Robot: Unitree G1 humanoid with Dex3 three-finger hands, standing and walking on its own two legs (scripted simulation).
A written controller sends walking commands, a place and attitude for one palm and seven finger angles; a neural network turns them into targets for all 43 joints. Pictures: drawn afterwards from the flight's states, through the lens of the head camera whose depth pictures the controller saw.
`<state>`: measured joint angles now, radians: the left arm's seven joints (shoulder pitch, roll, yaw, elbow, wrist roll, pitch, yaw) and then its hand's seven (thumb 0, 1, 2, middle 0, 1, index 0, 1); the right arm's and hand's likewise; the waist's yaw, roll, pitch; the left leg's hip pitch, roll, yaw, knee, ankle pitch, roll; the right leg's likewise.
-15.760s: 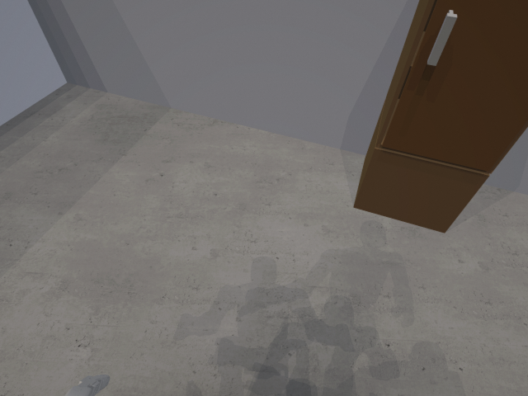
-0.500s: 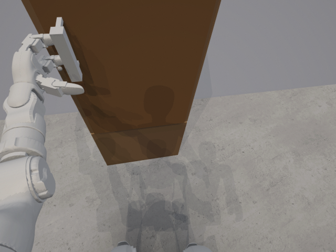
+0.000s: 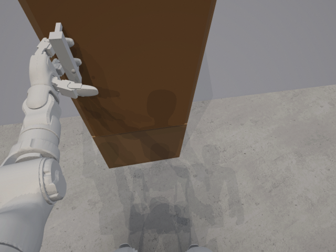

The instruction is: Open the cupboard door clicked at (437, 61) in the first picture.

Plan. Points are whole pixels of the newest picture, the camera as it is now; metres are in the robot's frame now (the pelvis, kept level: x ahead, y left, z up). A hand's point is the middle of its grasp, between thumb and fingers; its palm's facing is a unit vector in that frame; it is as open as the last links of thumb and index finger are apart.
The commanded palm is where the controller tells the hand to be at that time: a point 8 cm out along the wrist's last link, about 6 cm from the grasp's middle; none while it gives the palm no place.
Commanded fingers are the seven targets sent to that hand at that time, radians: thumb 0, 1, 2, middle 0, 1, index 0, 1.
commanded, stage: slide the fingers in behind the handle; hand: left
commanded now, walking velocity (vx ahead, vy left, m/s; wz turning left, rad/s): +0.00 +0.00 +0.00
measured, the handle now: (68, 55) +0.57 +0.20 +0.13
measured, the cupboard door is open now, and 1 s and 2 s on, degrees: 0 0 31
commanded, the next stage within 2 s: close the thumb around the handle in 0.28 s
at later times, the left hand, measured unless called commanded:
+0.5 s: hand (71, 69) +0.51 +0.19 +0.13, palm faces +0.10 -0.99 +0.02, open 13.7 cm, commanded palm +0.48 +0.23 +0.12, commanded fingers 0.00 -0.11 0.47 -0.33 -1.24 -0.33 -1.24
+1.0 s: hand (76, 70) +0.51 +0.18 +0.13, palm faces +0.10 -1.00 +0.00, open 6.0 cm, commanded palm +0.48 +0.23 +0.12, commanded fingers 0.00 0.90 0.90 -0.40 -1.35 -0.40 -1.35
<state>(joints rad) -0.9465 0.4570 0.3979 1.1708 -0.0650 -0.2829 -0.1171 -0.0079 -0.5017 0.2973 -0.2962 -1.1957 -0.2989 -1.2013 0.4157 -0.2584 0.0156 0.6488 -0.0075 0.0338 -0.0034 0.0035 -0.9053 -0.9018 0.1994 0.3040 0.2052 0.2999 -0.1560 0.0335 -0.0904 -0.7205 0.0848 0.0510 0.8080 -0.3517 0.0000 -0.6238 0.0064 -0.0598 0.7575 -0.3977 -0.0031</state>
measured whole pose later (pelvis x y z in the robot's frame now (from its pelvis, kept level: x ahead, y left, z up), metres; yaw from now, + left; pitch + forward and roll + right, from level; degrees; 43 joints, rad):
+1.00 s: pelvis +0.00 +0.00 +0.00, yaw +0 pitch +16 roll -2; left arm -0.97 0.44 0.37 1.19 -0.07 -0.29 -0.11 0.01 0.67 0.81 -0.36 -1.32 -0.37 -1.33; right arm 0.39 -0.26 0.01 0.66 -0.01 0.03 -0.01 0.00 -0.91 -0.90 0.20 0.30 0.21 0.30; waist -0.15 0.03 -0.09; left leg -0.73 0.08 0.04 0.81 -0.35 0.00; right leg -0.63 0.00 -0.06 0.76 -0.40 0.00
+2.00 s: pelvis +0.02 -0.02 +0.02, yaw +2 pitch +4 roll +0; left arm -0.13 -0.14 -0.07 0.09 -0.01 0.06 0.53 0.03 0.63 0.75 -0.29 -1.29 -0.34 -1.31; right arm 0.15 -0.18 0.01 0.55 -0.04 0.05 0.03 0.01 -0.91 -0.90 0.20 0.30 0.20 0.30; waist 0.00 0.04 -0.09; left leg -0.39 0.06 0.04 0.65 -0.32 -0.03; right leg -0.31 -0.01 -0.07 0.65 -0.41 -0.02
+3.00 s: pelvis +0.01 -0.02 +0.02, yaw +3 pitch +1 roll +0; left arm -0.12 -0.12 -0.27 0.07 0.05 0.12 0.66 0.00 -0.39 0.34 -0.29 -1.11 -0.29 -1.12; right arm 0.13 -0.17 0.01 0.64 -0.05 0.09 0.02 0.01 -0.91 -0.90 0.20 0.30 0.20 0.30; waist 0.02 0.04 -0.03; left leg -0.37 0.03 -0.01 0.67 -0.32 -0.03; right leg -0.27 -0.02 -0.10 0.66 -0.41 -0.02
